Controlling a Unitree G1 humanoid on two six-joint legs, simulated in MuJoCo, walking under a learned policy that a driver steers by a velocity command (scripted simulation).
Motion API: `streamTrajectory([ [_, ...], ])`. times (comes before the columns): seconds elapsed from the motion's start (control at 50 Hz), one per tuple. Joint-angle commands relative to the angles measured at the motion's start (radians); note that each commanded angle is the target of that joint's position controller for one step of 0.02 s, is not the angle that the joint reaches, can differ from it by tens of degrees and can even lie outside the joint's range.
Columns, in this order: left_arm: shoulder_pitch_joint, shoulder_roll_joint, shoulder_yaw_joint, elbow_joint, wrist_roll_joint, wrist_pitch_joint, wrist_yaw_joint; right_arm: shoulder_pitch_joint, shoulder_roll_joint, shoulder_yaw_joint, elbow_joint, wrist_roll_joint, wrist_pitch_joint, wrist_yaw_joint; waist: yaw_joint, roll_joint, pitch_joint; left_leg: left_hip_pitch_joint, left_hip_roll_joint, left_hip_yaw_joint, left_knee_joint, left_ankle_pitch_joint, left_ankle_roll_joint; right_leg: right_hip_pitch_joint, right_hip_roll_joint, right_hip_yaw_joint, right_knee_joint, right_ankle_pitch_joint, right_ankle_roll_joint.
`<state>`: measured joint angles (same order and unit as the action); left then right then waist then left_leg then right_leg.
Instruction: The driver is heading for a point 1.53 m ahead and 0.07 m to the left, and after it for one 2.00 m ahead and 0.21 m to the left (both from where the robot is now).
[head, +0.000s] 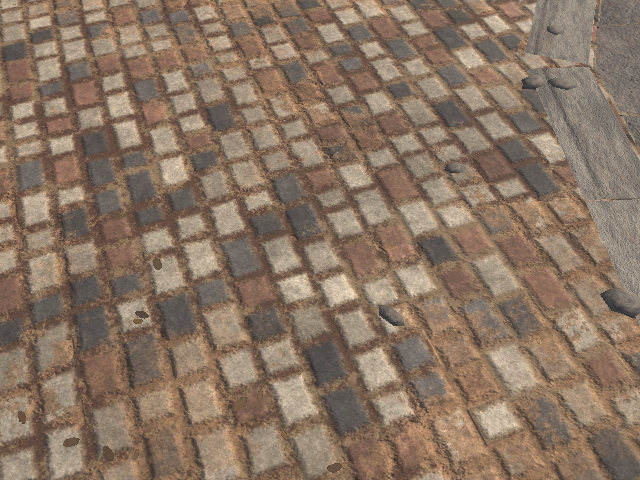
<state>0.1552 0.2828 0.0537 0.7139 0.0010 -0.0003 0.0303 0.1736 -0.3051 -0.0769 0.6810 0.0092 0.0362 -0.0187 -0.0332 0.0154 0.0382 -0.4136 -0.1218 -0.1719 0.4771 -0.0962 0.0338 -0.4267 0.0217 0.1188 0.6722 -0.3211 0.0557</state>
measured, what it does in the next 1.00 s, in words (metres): steps on the spot: right foot, then left foot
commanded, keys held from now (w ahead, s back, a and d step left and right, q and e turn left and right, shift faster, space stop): q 0.26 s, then no key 0.28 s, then e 0.46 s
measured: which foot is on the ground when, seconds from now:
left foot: down 0.00-0.06, up 0.08-0.44, down 0.46-0.86, up 0.88-1.00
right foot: up 0.00-0.02, down 0.04-0.46, up 0.48-0.84, down 0.86-1.00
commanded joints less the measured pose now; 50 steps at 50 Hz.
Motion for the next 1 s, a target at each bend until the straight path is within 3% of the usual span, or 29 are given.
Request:
streamTrajectory([
  [0.02, 0.084, 0.092, 0.035, -0.043, -0.006, -0.030, -0.009, -0.044, -0.151, -0.041, -0.084, 0.010, 0.006, -0.010, 0.054, 0.140, -0.149, 0.085, 0.206, -0.294, -0.120, -0.169, 0.124, 0.168, 0.021, -0.050, -0.209, 0.104, -0.029],
  [0.04, 0.108, 0.131, 0.048, -0.041, 0.002, -0.032, -0.007, -0.020, -0.126, -0.033, -0.084, 0.012, 0.008, -0.011, 0.056, 0.101, -0.152, 0.025, 0.164, -0.261, -0.058, -0.237, 0.081, 0.258, -0.064, 0.003, -0.287, 0.127, -0.063],
  [0.06, 0.102, 0.216, 0.066, -0.055, 0.027, -0.026, 0.001, 0.004, -0.076, -0.021, -0.095, 0.009, 0.006, -0.008, 0.029, -0.104, -0.142, -0.118, 0.058, -0.114, 0.150, -0.395, 0.020, 0.327, -0.282, 0.216, -0.358, 0.135, -0.162],
  [0.08, 0.074, 0.240, 0.074, -0.056, 0.062, -0.021, -0.003, -0.013, -0.106, -0.033, -0.123, 0.008, -0.010, -0.004, 0.021, -0.322, -0.104, -0.220, -0.020, 0.039, 0.393, -0.509, -0.025, 0.246, -0.418, 0.415, -0.415, 0.260, -0.296],
  [0.1, 0.018, 0.178, 0.057, -0.087, 0.057, -0.026, 0.002, 0.021, -0.172, -0.055, -0.096, -0.003, -0.015, -0.002, 0.011, -0.224, -0.104, -0.209, 0.039, 0.009, 0.567, -0.465, -0.054, 0.229, -0.412, 0.364, -0.395, 0.303, -0.311],
  [0.12, -0.029, 0.135, 0.046, -0.098, 0.039, -0.027, 0.007, 0.051, -0.181, -0.064, -0.066, 0.005, -0.007, -0.002, -0.007, -0.156, -0.093, -0.205, 0.044, 0.021, 0.636, -0.407, -0.070, 0.221, -0.348, 0.252, -0.370, 0.323, -0.265],
  [0.16, -0.055, 0.110, 0.036, -0.105, 0.011, -0.023, 0.012, 0.079, -0.135, -0.055, -0.042, 0.004, 0.016, -0.009, 0.000, -0.128, -0.073, -0.240, 0.058, 0.045, 0.749, -0.327, -0.108, 0.251, -0.283, 0.127, -0.341, 0.376, -0.228],
  [0.22, -0.003, 0.118, 0.038, -0.093, 0.018, -0.008, 0.020, 0.002, -0.089, -0.037, -0.085, 0.018, 0.020, -0.002, 0.044, -0.163, -0.064, -0.262, 0.089, 0.113, 0.670, -0.273, -0.140, 0.312, -0.254, 0.024, -0.341, 0.442, -0.247],
  [0.28, 0.041, 0.152, 0.052, -0.079, 0.016, 0.004, 0.023, -0.054, -0.065, -0.021, -0.123, 0.013, 0.016, 0.009, 0.083, -0.187, -0.101, -0.205, 0.128, 0.133, 0.509, -0.298, -0.150, 0.381, -0.288, 0.009, -0.324, 0.482, -0.270],
  [0.32, 0.030, 0.177, 0.061, -0.076, 0.009, 0.008, 0.013, -0.055, -0.052, -0.012, -0.132, 0.006, 0.013, 0.016, 0.082, -0.199, -0.117, -0.091, 0.130, 0.166, 0.396, -0.331, -0.133, 0.344, -0.299, -0.012, -0.317, 0.520, -0.278],
  [0.38, 0.025, 0.188, 0.064, -0.063, -0.011, 0.007, -0.003, -0.031, -0.071, -0.017, -0.123, 0.006, 0.016, 0.021, 0.074, -0.215, -0.121, 0.016, 0.111, 0.203, 0.226, -0.303, -0.100, 0.334, -0.313, -0.009, -0.290, 0.542, -0.281],
  [0.42, 0.002, 0.176, 0.057, -0.051, -0.031, 0.008, -0.006, 0.033, -0.060, -0.017, -0.092, 0.003, 0.015, 0.026, 0.029, -0.198, -0.117, 0.156, 0.092, 0.227, -0.036, -0.114, -0.051, 0.294, -0.289, -0.034, -0.230, 0.521, -0.241],
  [0.44, 0.048, 0.148, 0.046, -0.025, -0.034, 0.002, -0.008, 0.045, -0.078, -0.019, -0.087, -0.001, 0.014, 0.024, 0.025, -0.159, -0.119, 0.272, 0.104, 0.192, -0.153, 0.018, -0.020, 0.230, -0.262, -0.062, -0.195, 0.443, -0.181],
  [0.46, 0.084, 0.090, 0.026, -0.024, 0.004, -0.008, -0.016, 0.066, -0.137, -0.028, -0.094, -0.006, 0.013, 0.013, 0.049, 0.009, -0.183, 0.451, 0.258, -0.002, -0.139, 0.282, 0.021, 0.102, -0.189, -0.136, -0.055, 0.198, -0.085],
  [0.48, 0.076, 0.036, 0.004, -0.053, 0.039, -0.018, -0.023, 0.011, -0.185, -0.028, -0.114, -0.025, 0.013, 0.007, 0.078, 0.252, -0.167, 0.450, 0.453, -0.188, -0.093, 0.519, 0.177, -0.067, -0.092, -0.188, 0.059, -0.230, 0.002],
  [0.5, -0.007, 0.104, 0.022, -0.062, 0.023, -0.014, -0.012, 0.027, -0.121, -0.015, -0.107, -0.045, -0.004, 0.013, -0.003, 0.186, -0.179, 0.361, 0.477, -0.199, -0.115, 0.426, 0.275, -0.058, -0.101, -0.110, 0.176, -0.313, 0.024],
  [0.52, -0.016, 0.135, 0.035, -0.054, 0.002, -0.007, -0.009, 0.003, -0.096, -0.004, -0.091, -0.049, -0.020, 0.016, 0.011, 0.157, -0.143, 0.331, 0.432, -0.146, -0.131, 0.360, 0.259, -0.062, -0.102, -0.091, 0.248, -0.292, 0.028],
  [0.56, 0.030, 0.127, 0.041, -0.010, 0.004, 0.012, -0.001, -0.064, -0.073, 0.005, -0.074, -0.029, -0.037, 0.015, 0.038, 0.145, -0.111, 0.305, 0.366, -0.061, -0.135, 0.289, 0.192, -0.063, -0.113, -0.068, 0.257, -0.208, 0.037],
  [0.62, 0.091, 0.082, 0.026, 0.031, -0.005, 0.020, -0.008, -0.104, -0.034, 0.019, -0.041, -0.035, -0.044, 0.012, 0.063, 0.127, -0.109, 0.240, 0.314, 0.055, -0.122, 0.339, 0.163, 0.071, -0.104, -0.085, 0.166, -0.096, 0.046],
  [0.72, 0.036, 0.121, 0.030, -0.008, -0.022, 0.024, -0.009, -0.079, -0.119, -0.013, -0.010, -0.022, -0.017, -0.009, 0.015, 0.123, -0.080, 0.290, 0.392, -0.005, -0.108, 0.263, 0.213, 0.042, -0.078, -0.125, 0.095, -0.121, 0.022],
  [0.8, 0.072, 0.102, 0.029, -0.009, -0.019, 0.030, -0.019, -0.111, -0.126, -0.023, -0.003, -0.008, -0.001, -0.022, 0.038, 0.111, -0.072, 0.285, 0.419, 0.011, -0.078, 0.269, 0.199, 0.077, -0.065, -0.161, 0.023, -0.088, -0.020],
  [0.84, 0.109, 0.106, 0.032, -0.003, -0.011, 0.027, -0.027, -0.118, -0.120, -0.027, 0.009, 0.008, 0.004, -0.027, 0.068, 0.089, -0.071, 0.248, 0.379, 0.071, -0.012, 0.176, 0.131, 0.164, -0.050, -0.164, -0.157, 0.092, -0.069],
  [0.86, 0.116, 0.159, 0.046, -0.012, -0.002, 0.025, -0.024, -0.088, -0.097, -0.026, 0.017, 0.005, 0.002, -0.028, 0.056, -0.022, -0.071, 0.178, 0.304, 0.147, 0.115, 0.021, 0.050, 0.231, -0.107, -0.039, -0.256, 0.316, -0.118],
  [0.88, 0.114, 0.269, 0.074, -0.027, -0.006, 0.020, -0.012, -0.111, -0.047, -0.015, -0.020, -0.031, -0.005, -0.028, 0.020, -0.273, -0.063, -0.030, 0.131, 0.284, 0.330, -0.256, -0.065, 0.315, -0.303, 0.265, -0.300, 0.566, -0.257],
  [0.9, 0.163, 0.246, 0.066, -0.031, 0.022, 0.005, -0.017, -0.228, -0.051, -0.013, -0.049, -0.028, -0.011, -0.033, 0.116, -0.294, -0.072, -0.160, 0.060, 0.177, 0.540, -0.584, -0.082, 0.338, -0.408, 0.420, -0.368, 0.630, -0.404],
  [0.92, 0.153, 0.228, 0.058, -0.034, 0.033, -0.014, -0.019, -0.209, -0.071, -0.024, -0.043, -0.013, -0.013, -0.029, 0.097, -0.191, -0.087, -0.190, 0.091, 0.106, 0.670, -0.575, -0.076, 0.352, -0.386, 0.367, -0.361, 0.598, -0.404],
  [0.94, 0.099, 0.216, 0.060, -0.041, 0.017, -0.025, -0.016, -0.176, -0.075, -0.029, -0.022, -0.005, -0.011, -0.026, 0.064, -0.127, -0.082, -0.206, 0.112, 0.090, 0.700, -0.497, -0.074, 0.359, -0.328, 0.287, -0.338, 0.550, -0.350],
  [0.98, 0.033, 0.181, 0.050, -0.058, -0.015, -0.022, -0.005, -0.148, -0.095, -0.039, 0.000, -0.012, -0.011, -0.030, 0.040, -0.093, -0.083, -0.207, 0.132, 0.081, 0.650, -0.372, -0.088, 0.365, -0.267, 0.217, -0.331, 0.521, -0.285],
  [1.0, 0.032, 0.174, 0.046, -0.062, -0.017, -0.015, -0.001, -0.137, -0.079, -0.036, 0.004, -0.010, -0.013, -0.028, 0.036, -0.106, -0.094, -0.174, 0.120, 0.094, 0.635, -0.334, -0.102, 0.350, -0.241, 0.197, -0.330, 0.532, -0.280],
])
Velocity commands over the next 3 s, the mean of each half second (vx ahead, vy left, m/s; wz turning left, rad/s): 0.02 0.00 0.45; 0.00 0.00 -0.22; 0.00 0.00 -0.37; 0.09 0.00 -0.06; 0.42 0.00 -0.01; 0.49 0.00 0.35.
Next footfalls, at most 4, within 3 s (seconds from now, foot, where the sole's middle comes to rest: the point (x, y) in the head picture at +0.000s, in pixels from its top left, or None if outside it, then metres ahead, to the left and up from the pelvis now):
0.04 right None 0.09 -0.14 -0.77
0.46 left None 0.02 0.12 -0.77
0.86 right None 0.04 -0.11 -0.77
1.30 left None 0.05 0.13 -0.77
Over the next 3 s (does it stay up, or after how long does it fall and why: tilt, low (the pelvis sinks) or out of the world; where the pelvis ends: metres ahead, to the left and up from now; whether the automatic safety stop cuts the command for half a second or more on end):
stays up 0.53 -0.05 -0.01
